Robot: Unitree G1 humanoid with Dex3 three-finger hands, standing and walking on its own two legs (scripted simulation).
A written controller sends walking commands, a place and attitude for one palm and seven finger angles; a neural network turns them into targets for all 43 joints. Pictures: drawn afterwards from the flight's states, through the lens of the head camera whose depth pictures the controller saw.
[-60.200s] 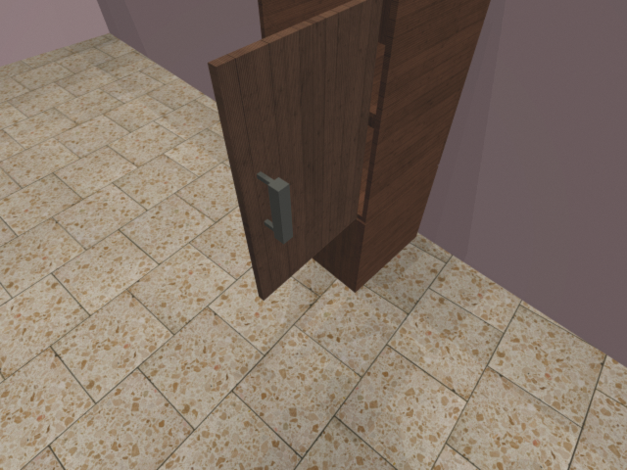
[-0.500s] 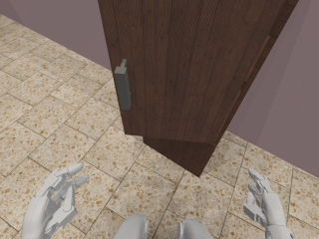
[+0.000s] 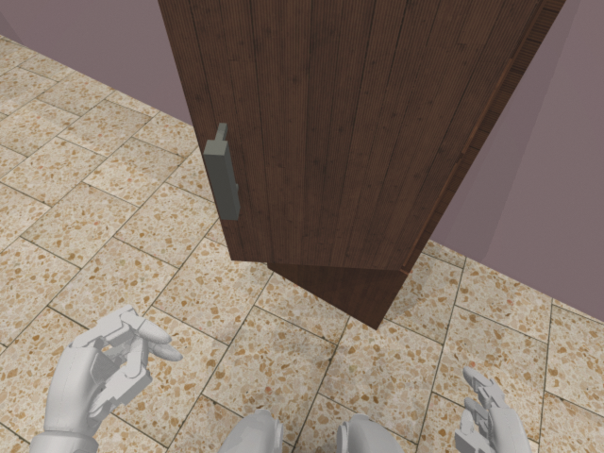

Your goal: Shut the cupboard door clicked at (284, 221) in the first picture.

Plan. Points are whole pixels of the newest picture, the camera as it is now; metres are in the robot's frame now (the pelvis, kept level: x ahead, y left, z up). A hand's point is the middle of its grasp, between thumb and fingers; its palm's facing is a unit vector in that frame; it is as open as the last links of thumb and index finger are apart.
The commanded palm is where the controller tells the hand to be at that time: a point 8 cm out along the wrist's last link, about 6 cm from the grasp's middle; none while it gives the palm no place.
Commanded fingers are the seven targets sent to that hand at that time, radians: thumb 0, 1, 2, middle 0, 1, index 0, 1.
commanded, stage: raise the hand and make a fist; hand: left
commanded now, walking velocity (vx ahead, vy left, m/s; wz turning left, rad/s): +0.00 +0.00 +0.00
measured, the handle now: (226, 172) +0.48 +0.15 +0.07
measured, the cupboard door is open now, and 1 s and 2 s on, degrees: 28 28 28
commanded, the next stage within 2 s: bring the fist close to the handle in 0.96 s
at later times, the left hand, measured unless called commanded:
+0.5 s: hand (126, 350) +0.22 +0.21 +0.07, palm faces +0.02 -1.00 -0.03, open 3.1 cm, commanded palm +0.20 +0.26 +0.07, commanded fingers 0.00 0.90 0.90 -1.30 -1.50 -1.30 -1.50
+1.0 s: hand (137, 339) +0.23 +0.20 +0.06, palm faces +0.02 -1.00 -0.03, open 3.1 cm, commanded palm +0.21 +0.25 +0.07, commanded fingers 0.00 0.90 0.90 -1.30 -1.50 -1.30 -1.50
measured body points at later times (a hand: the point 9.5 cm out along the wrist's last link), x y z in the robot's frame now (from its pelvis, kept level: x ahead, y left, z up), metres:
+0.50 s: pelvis +0.00 +0.02 +0.01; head +0.06 +0.03 +0.46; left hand +0.21 +0.26 +0.07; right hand +0.20 -0.20 -0.05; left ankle +0.01 +0.08 -0.64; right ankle +0.03 -0.08 -0.64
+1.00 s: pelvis +0.01 +0.01 +0.01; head +0.07 +0.03 +0.46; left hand +0.23 +0.26 +0.07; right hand +0.19 -0.22 -0.06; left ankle +0.02 +0.08 -0.64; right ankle +0.03 -0.08 -0.64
